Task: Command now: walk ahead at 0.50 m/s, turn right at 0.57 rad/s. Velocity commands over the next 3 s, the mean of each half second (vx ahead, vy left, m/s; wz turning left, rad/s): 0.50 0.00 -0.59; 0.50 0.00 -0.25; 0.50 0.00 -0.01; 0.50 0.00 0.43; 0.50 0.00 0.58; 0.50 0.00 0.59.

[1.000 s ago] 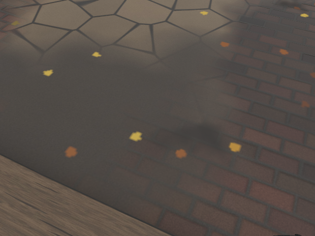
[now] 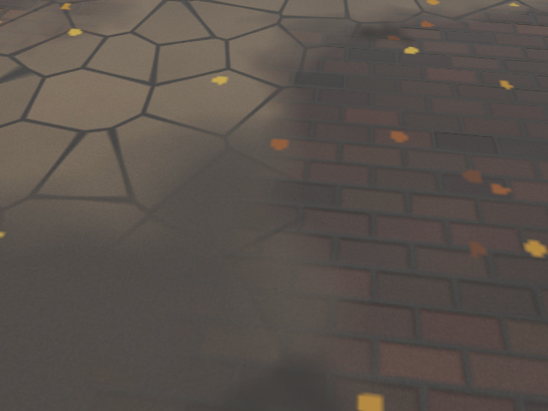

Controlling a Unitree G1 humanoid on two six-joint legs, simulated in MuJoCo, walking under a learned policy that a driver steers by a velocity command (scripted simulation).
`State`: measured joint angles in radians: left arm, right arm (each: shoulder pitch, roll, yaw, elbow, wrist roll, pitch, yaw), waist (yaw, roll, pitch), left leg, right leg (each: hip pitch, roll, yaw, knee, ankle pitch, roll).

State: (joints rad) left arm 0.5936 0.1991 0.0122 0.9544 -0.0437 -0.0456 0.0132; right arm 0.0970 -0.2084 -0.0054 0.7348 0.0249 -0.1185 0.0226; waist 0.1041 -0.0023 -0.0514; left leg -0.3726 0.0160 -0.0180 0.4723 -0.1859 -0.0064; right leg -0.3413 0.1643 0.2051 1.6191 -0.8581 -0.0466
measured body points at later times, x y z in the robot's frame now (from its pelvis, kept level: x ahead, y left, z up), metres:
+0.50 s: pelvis +0.24 -0.07 -0.02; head +0.28 -0.09 +0.43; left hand +0.55 +0.08 -0.08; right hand +0.17 -0.34 -0.15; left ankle +0.13 +0.13 -0.64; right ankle +0.29 -0.17 -0.73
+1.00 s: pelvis +0.54 -0.13 -0.01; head +0.57 -0.13 +0.44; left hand +0.69 +0.10 -0.14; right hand +0.60 -0.43 -0.10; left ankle +0.64 -0.08 -0.73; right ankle +0.34 -0.18 -0.65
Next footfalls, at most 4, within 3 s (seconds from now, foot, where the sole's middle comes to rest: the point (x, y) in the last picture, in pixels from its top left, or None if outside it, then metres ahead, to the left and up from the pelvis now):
0.42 right None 0.33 -0.18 -0.77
0.90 left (348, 360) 0.68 -0.10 -0.77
1.44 right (471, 314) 0.85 -0.43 -0.77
1.98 left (408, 216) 1.20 -0.28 -0.77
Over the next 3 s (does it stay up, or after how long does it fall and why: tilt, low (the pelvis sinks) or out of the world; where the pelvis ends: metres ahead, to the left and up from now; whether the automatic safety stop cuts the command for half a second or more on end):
stays up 1.57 -0.29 -0.02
